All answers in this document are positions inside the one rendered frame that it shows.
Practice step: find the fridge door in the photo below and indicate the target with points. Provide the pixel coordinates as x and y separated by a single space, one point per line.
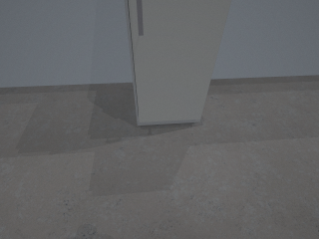
175 57

